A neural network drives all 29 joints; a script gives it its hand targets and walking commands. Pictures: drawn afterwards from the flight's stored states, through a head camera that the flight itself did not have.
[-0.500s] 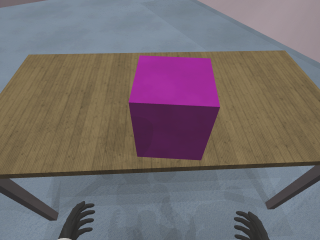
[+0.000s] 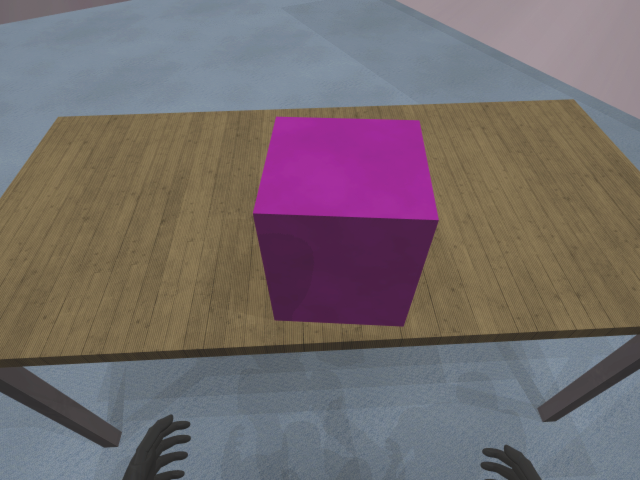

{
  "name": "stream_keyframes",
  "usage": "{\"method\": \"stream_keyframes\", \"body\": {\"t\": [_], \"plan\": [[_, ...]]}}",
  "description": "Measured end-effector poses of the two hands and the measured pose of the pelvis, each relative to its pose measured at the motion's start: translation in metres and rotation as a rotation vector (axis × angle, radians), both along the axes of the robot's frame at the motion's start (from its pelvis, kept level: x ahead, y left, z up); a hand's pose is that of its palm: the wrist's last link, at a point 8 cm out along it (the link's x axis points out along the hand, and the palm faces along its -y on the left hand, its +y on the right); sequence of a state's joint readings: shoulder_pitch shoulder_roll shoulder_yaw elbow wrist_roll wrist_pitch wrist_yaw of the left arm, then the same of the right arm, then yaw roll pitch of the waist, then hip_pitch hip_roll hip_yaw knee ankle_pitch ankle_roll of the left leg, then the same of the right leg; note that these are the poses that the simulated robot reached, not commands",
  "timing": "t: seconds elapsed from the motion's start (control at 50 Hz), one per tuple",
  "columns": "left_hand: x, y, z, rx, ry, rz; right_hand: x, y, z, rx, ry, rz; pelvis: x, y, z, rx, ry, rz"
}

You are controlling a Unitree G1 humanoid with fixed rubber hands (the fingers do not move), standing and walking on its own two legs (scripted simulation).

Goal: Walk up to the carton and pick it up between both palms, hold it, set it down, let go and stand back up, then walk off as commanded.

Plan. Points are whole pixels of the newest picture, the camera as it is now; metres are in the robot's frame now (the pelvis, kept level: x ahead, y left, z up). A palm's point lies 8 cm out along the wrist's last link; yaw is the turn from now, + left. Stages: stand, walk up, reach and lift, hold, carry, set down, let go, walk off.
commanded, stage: stand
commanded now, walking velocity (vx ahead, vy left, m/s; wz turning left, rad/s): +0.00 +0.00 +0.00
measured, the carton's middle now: (342, 226) +0.49 +0.00 +0.03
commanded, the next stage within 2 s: none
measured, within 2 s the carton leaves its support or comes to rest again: neither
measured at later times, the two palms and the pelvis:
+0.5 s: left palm out of the picture +0.14 +0.27 -0.08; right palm out of the picture +0.10 -0.29 -0.10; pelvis +0.01 +0.00 +0.00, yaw +0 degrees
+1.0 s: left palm out of the picture +0.12 +0.27 -0.09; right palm out of the picture +0.09 -0.30 -0.11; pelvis +0.01 +0.00 +0.00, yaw +0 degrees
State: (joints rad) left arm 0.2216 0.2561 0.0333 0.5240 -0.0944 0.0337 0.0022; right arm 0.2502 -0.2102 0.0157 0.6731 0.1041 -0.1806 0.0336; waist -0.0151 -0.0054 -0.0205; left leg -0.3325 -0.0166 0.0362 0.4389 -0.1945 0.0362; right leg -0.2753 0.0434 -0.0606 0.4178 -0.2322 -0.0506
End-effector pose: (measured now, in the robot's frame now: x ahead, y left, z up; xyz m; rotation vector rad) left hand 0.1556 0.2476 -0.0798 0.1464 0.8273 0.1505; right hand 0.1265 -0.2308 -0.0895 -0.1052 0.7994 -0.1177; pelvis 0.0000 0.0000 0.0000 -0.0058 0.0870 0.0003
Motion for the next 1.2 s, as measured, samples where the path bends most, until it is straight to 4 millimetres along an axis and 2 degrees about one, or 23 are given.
{"method": "stream_keyframes", "body": {"t": [0.08, 0.16, 0.26, 0.76, 1.2], "plan": [[0.001, 0.005, -0.001, 0.020, 0.002, 0.002, -0.011, -0.025, -0.007, -0.071, 0.116, -0.015, 0.007, -0.001, 0.000, 0.002, 0.009, 0.000], [0.006, 0.005, 0.001, 0.023, -0.026, 0.008, -0.013, -0.048, -0.004, -0.123, 0.148, -0.024, 0.012, -0.002, 0.000, 0.003, 0.016, 0.000], [0.005, 0.007, 0.002, 0.033, -0.032, 0.011, -0.014, -0.061, -0.002, -0.153, 0.149, -0.028, 0.013, -0.002, 0.000, 0.004, 0.018, 0.000], [-0.025, 0.023, -0.006, 0.085, 0.081, 0.037, -0.033, -0.061, -0.020, -0.121, 0.218, -0.050, 0.012, -0.002, 0.000, 0.003, 0.017, 0.000], [-0.048, 0.025, -0.020, 0.064, 0.132, 0.055, -0.048, -0.065, -0.016, -0.148, 0.237, -0.064, 0.003, 0.000, 0.000, 0.001, 0.004, 0.000]]}}
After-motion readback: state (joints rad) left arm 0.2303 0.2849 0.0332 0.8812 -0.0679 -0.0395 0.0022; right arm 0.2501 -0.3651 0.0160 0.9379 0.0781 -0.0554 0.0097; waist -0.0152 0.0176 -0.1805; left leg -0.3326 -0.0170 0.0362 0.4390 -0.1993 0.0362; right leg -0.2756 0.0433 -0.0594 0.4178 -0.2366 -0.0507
